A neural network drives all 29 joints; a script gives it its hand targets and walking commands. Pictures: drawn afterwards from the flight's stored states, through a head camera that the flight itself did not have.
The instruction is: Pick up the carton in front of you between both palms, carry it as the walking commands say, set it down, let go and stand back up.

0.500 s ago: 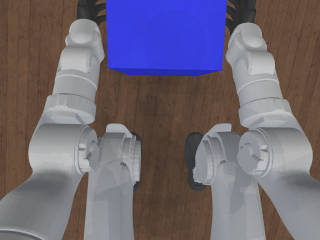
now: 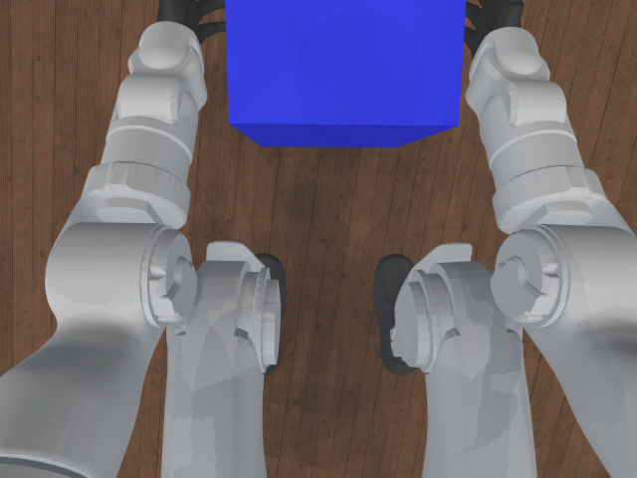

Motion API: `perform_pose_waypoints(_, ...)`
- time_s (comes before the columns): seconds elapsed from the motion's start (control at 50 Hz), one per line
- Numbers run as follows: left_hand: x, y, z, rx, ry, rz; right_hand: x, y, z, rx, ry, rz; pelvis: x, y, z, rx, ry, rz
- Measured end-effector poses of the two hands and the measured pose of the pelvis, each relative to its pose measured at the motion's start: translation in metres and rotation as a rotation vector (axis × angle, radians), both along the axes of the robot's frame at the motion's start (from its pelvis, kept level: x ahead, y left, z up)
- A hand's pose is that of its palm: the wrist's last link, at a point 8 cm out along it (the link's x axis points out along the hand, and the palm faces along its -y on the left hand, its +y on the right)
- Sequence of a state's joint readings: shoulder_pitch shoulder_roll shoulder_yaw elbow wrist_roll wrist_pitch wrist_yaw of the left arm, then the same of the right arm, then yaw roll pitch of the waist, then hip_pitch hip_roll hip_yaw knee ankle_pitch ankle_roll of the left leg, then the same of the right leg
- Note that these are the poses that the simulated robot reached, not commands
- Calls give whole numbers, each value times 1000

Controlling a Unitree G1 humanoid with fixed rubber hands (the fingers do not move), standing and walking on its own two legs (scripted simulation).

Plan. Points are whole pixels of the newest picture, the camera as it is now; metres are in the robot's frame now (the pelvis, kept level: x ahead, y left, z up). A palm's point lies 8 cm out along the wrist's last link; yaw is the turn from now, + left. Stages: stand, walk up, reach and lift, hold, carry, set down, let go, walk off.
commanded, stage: set down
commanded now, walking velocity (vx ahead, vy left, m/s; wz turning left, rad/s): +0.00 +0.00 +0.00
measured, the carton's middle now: (335, 52) +0.53 +0.01 -0.23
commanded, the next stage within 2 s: let go in 1.78 s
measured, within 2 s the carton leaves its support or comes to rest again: neither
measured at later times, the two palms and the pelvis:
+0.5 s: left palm (179, 33) +0.53 +0.17 -0.17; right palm (495, 37) +0.53 -0.14 -0.15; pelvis -0.01 +0.00 +0.00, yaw +0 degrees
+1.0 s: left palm out of the picture +0.53 +0.21 -0.09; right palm (558, 14) +0.53 -0.16 -0.09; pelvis +0.01 +0.00 +0.04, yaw +0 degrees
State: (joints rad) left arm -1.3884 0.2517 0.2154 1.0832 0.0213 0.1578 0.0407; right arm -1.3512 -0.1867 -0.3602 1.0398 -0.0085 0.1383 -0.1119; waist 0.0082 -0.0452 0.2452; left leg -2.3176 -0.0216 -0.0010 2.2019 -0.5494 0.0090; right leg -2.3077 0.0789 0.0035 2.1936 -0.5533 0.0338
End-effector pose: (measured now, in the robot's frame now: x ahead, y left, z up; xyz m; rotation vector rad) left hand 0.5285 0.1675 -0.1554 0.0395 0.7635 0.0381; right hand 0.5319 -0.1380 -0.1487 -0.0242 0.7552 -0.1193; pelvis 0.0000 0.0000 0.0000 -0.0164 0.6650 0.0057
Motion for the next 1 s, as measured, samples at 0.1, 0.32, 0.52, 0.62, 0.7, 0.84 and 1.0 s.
perform_pose_waypoints(0.1,0,1,-1,-11,-1,-6,0,-1,-1,13,-1,11,-1,-3,0,3,-10,-3)
perform_pose_waypoints(0.32,1,2,-2,-29,-2,-26,1,-3,-2,23,-2,33,-3,-5,-1,2,-34,-6)
perform_pose_waypoints(0.52,-3,9,-14,1,-9,-18,-4,-7,-10,-12,1,57,-6,-3,-2,-4,-70,-4)
perform_pose_waypoints(0.62,-16,40,-33,59,15,70,-14,-26,-29,-43,30,1,-4,0,-1,-9,-78,1)
perform_pose_waypoints(0.7,-13,55,-32,71,-8,87,-15,-32,-34,-44,14,-10,0,1,-2,-11,-73,5)
perform_pose_waypoints(0.84,7,51,0,44,-93,84,-4,-28,-8,-32,-74,-10,5,2,0,-14,-49,12)
perform_pose_waypoints(1.0,4,47,67,50,-122,85,-4,-25,62,-32,-116,-16,9,0,40,-10,14,12)
